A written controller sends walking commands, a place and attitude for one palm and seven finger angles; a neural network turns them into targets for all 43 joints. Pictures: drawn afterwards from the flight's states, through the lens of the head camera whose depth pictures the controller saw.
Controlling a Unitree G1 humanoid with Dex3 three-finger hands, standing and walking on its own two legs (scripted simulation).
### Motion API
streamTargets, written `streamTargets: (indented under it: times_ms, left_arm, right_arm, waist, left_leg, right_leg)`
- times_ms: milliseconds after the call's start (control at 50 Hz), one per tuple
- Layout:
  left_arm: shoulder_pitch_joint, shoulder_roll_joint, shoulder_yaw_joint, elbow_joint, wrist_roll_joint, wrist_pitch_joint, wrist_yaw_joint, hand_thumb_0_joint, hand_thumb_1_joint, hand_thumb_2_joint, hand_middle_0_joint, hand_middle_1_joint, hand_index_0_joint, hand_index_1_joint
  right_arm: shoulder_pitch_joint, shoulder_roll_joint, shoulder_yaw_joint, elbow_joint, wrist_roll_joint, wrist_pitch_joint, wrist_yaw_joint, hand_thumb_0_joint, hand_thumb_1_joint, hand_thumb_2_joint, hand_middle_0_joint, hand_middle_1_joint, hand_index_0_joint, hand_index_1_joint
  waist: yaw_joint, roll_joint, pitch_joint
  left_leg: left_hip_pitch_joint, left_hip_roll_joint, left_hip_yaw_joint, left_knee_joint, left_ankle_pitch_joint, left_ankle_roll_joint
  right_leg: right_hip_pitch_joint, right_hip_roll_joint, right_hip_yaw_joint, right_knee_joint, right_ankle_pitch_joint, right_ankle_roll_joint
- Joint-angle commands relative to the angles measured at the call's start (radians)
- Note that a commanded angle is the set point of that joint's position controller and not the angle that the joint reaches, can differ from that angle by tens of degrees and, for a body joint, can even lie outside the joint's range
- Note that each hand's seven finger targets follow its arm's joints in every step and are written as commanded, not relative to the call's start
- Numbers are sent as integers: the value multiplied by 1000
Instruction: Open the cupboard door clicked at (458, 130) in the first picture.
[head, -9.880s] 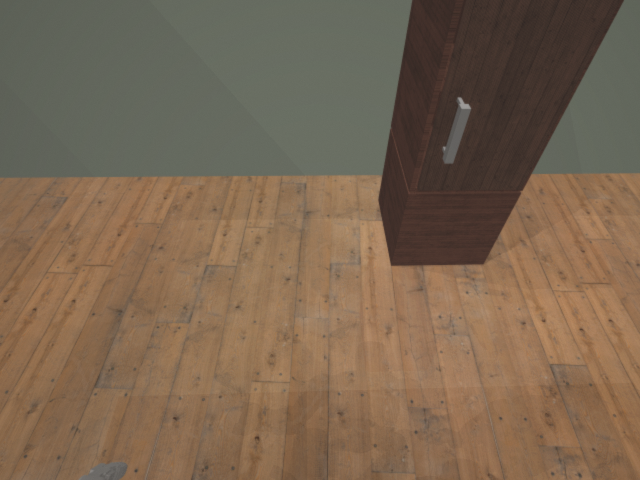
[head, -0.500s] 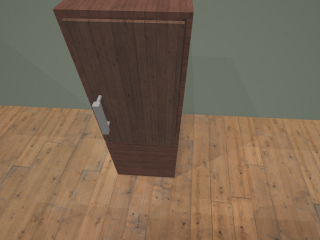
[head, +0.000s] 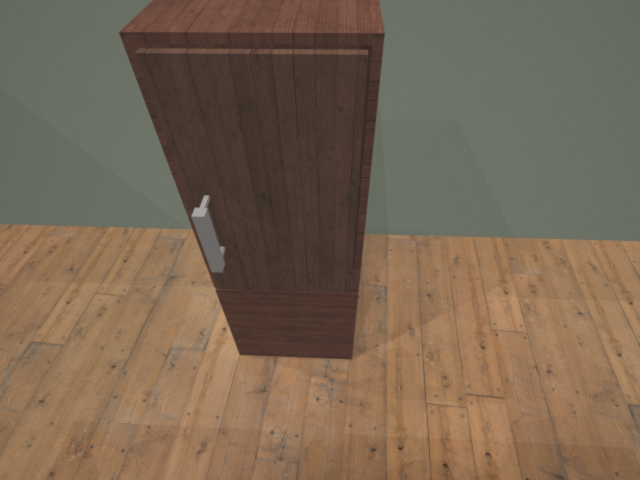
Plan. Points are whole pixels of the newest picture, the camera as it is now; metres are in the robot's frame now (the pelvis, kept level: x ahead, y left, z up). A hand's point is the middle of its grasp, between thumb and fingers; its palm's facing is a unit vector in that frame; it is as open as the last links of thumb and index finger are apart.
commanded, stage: look again from close up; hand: left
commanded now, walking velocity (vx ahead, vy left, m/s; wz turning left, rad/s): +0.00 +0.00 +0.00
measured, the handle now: (212, 234) +0.59 +0.26 -0.11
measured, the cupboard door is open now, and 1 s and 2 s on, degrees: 0 0 0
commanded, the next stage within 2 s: raise the hand with hooked fingers in 0.36 s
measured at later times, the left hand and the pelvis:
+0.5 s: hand out of the picture +0.01 +0.19 -0.17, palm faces +0.06 -0.98 -0.21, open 7.3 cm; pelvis +0.01 +0.02 +0.00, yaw -1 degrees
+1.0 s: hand (170, 469) +0.16 +0.21 -0.09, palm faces +0.07 -1.00 -0.04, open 9.3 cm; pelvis -0.02 +0.00 -0.11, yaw +1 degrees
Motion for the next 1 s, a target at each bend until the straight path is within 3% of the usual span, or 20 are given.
streamTargets:
  times_ms: [0, 420, 440, 460, 480, 500, 520, 540, 580, 600, 640, 680, 720, 760, 820, 840, 880, 900, 920, 980]
  left_arm:
    - [22, 110, 21, -54, -1, -12, 0, 0, 900, 900, -200, -300, -200, -300]
    - [27, 100, 19, -29, -2, -3, -1, 0, 900, 900, -200, -300, -200, -300]
    - [97, 148, 19, 7, 8, -17, 43, 0, 900, 900, -200, -300, -200, -300]
    - [-651, 337, 100, -1548, -206, -234, 23, 0, 877, 890, -202, -315, -202, -315]
    - [-248, 274, 99, -1286, -121, -178, 70, 0, 853, 880, -203, -330, -203, -330]
    - [14, 68, -9, -1103, -146, -39, 105, 0, 830, 870, -205, -345, -205, -345]
    - [-14, -11, -57, -1102, -178, -35, 87, 0, 807, 860, -207, -360, -207, -360]
    - [-76, 43, -21, -1151, -186, -85, 72, 0, 783, 850, -208, -375, -208, -375]
    - [-37, 77, 50, -1060, -174, -201, 23, 0, 737, 830, -212, -405, -212, -405]
    - [40, 80, 93, -969, -176, -265, -24, 0, 713, 820, -213, -420, -213, -420]
    - [204, 27, 109, -897, -208, -422, -144, 0, 667, 800, -217, -450, -217, -450]
    - [294, 68, 176, -907, -246, -580, -279, 0, 620, 780, -220, -480, -220, -480]
    - [270, 181, 274, -913, -256, -687, -400, 0, 573, 760, -223, -510, -223, -510]
    - [248, 197, 294, -982, -286, -644, -443, 0, 527, 740, -227, -540, -227, -540]
    - [109, 235, 310, -1192, -329, -547, -431, 0, 457, 710, -232, -585, -232, -585]
    - [99, 220, 307, -1225, -330, -539, -414, 0, 433, 700, -233, -600, -233, -600]
    - [3, 246, 305, -1393, -318, -561, -374, 0, 387, 680, -237, -630, -237, -630]
    - [-63, 257, 285, -1463, -313, -572, -367, 0, 363, 670, -238, -645, -238, -645]
    - [-66, 258, 284, -1486, -299, -576, -364, 0, 340, 660, -240, -660, -240, -660]
    - [-75, 237, 259, -1397, -303, -560, -405, 0, 270, 630, -245, -705, -245, -705]
  right_arm:
    - [76, -63, 6, -44, -3, -24, -4, 0, -900, -900, 200, 300, 200, 300]
    - [60, -76, 16, 26, -1, -35, -15, 0, -900, -900, 200, 300, 200, 300]
    - [-48, -128, 2, -39, 13, -35, -4, 0, -900, -900, 200, 300, 200, 300]
    - [-42, -302, -23, -398, 56, -189, -49, 0, -900, -900, 200, 300, 200, 300]
    - [-143, -217, 0, -337, 44, -279, -79, 0, -900, -900, 200, 300, 200, 300]
    - [-128, -164, -17, -341, 65, -309, -69, 0, -900, -900, 200, 300, 200, 300]
    - [-104, -190, -12, -314, 69, -320, -67, 0, -900, -900, 200, 300, 200, 300]
    - [-134, -227, -27, -372, 64, -340, -63, 0, -900, -900, 200, 300, 200, 300]
    - [-115, -246, -50, -425, 29, -356, -56, 0, -900, -900, 200, 300, 200, 300]
    - [-126, -241, -62, -457, 25, -363, -41, 0, -900, -900, 200, 300, 200, 300]
    - [-155, -223, -81, -529, 14, -374, -10, 0, -900, -900, 200, 300, 200, 300]
    - [-185, -222, -100, -587, 10, -368, 26, 0, -900, -900, 200, 300, 200, 300]
    - [-207, -233, -116, -641, 14, -349, 52, 0, -900, -900, 200, 300, 200, 300]
    - [-239, -238, -115, -716, 24, -318, 48, 0, -900, -900, 200, 300, 200, 300]
    - [-233, -236, -109, -784, 35, -278, 23, 0, -900, -900, 200, 300, 200, 300]
    - [-216, -215, -105, -774, 39, -267, 18, 0, -900, -900, 200, 300, 200, 300]
    - [-181, -218, -100, -770, 31, -262, 3, 0, -900, -900, 200, 300, 200, 300]
    - [-159, -225, -88, -759, 19, -257, -1, 0, -900, -900, 200, 300, 200, 300]
    - [-146, -223, -90, -742, 16, -254, -6, 0, -900, -900, 200, 300, 200, 300]
    - [-137, -225, -78, -685, 20, -267, -19, 0, -900, -900, 200, 300, 200, 300]
  waist:
    - [11, -30, 94]
    - [24, -38, 74]
    - [62, -201, 76]
    - [-76, 23, -418]
    - [14, 183, -403]
    - [-7, 166, -187]
    - [-20, 45, -49]
    - [-44, -1, 41]
    - [-54, -218, -3]
    - [-13, -212, -7]
    - [53, -276, -92]
    - [90, -193, -191]
    - [104, -97, -250]
    - [118, -67, -332]
    - [89, -1, -379]
    - [75, -7, -371]
    - [37, 62, -378]
    - [3, 30, -393]
    - [0, 51, -440]
    - [-38, 36, -416]
  left_leg:
    - [-112, 73, -94, -172, 61, 43]
    - [-41, 73, -81, -213, 181, 48]
    - [-87, 98, -44, -23, 309, 17]
    - [168, -19, -43, -120, 331, 29]
    - [176, 6, -16, -116, 416, 21]
    - [21, 9, -39, -134, 318, -18]
    - [-62, -1, -53, -118, 199, -11]
    - [-130, -12, -76, -77, 82, 5]
    - [-245, -36, -76, 40, 1, 18]
    - [-314, -47, -66, 98, -19, 9]
    - [-437, -52, -42, 223, -10, -4]
    - [-535, -68, -21, 346, 52, -15]
    - [-630, -75, -9, 450, 90, -17]
    - [-673, -85, 14, 488, 71, -1]
    - [-688, -74, -2, 528, 37, 10]
    - [-684, -64, -13, 531, -32, 13]
    - [-661, -43, -33, 571, 26, 25]
    - [-663, -34, -50, 598, 68, 30]
    - [-639, -26, -53, 610, 100, 32]
    - [-685, -20, -63, 652, 80, 31]
  right_leg:
    - [9, -101, 119, -95, -46, -16]
    - [72, -113, 109, -70, 115, 0]
    - [63, -157, 134, -61, 480, 16]
    - [134, -59, 91, 0, 323, 14]
    - [94, -22, 65, 42, 132, -11]
    - [-23, -26, 10, 52, 4, 4]
    - [-64, -25, -12, 35, 14, 14]
    - [-135, -25, -14, 25, -35, 19]
    - [-259, -19, -28, 79, -139, 27]
    - [-309, -22, -23, 126, -187, 20]
    - [-375, -16, -18, 260, -210, 9]
    - [-377, -17, 7, 389, -76, -6]
    - [-397, -30, 53, 499, 19, -19]
    - [-390, -29, 90, 534, 14, -11]
    - [-412, -22, 134, 523, -50, -1]
    - [-452, -19, 135, 497, -161, 4]
    - [-501, -7, 119, 535, -81, 1]
    - [-521, 6, 105, 568, -26, 2]
    - [-526, 4, 98, 577, 11, 3]
    - [-565, 5, 88, 578, -4, 11]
